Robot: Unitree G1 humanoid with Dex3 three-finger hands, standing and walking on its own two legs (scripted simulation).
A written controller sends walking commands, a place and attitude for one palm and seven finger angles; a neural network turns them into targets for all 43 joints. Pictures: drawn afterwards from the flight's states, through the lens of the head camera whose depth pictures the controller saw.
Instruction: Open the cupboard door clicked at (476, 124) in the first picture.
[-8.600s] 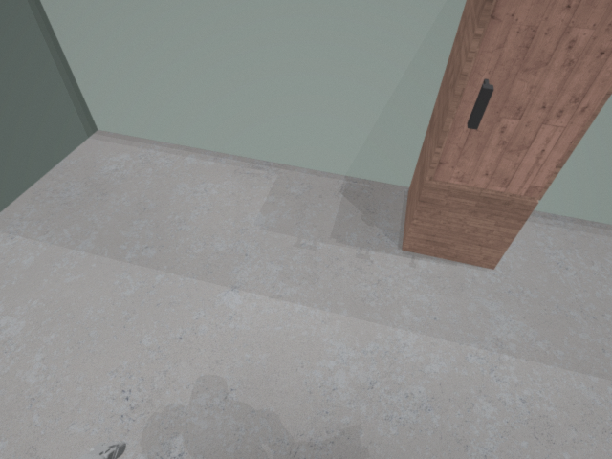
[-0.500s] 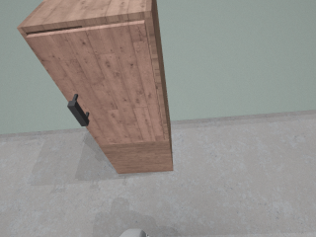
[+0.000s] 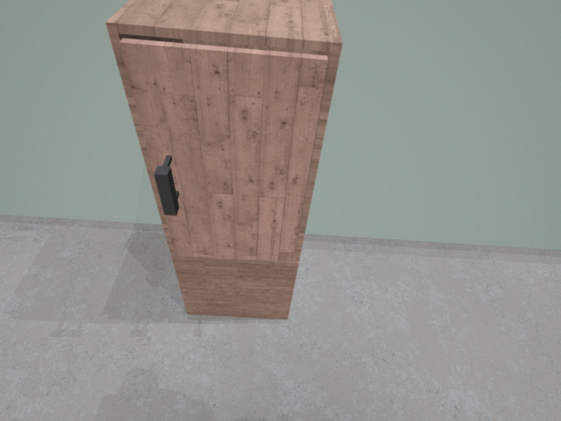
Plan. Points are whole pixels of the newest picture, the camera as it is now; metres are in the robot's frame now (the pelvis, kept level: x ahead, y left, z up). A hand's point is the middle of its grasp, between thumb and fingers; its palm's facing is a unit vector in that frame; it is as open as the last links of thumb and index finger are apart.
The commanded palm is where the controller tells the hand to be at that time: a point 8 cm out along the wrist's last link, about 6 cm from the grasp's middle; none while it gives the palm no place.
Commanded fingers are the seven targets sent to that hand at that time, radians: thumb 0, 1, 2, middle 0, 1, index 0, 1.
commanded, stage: come to a stop and stand still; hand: left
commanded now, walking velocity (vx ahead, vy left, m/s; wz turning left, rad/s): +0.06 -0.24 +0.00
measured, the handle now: (169, 184) +0.57 +0.28 -0.05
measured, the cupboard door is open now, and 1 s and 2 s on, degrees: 0 0 0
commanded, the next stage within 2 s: look again from close up in 0.62 s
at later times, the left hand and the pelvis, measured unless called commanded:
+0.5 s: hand out of the picture +0.10 +0.15 -0.18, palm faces +0.04 -0.98 -0.21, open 7.2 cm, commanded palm none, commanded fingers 0.00 0.90 0.90 -0.20 -0.30 -0.20 -0.30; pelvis +0.05 -0.02 -0.01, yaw +0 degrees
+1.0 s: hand out of the picture +0.02 +0.18 -0.19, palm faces +0.02 -0.98 -0.19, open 7.3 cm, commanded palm none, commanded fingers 0.00 0.90 0.90 -0.20 -0.30 -0.20 -0.30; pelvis +0.02 +0.01 -0.01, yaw -1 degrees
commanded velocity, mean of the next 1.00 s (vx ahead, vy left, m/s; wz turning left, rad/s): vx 0.00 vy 0.00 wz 0.00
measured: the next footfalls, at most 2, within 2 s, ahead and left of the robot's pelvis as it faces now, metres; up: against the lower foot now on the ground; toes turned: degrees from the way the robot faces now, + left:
right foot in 0.24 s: +0.06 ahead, -0.12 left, +0.00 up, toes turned -4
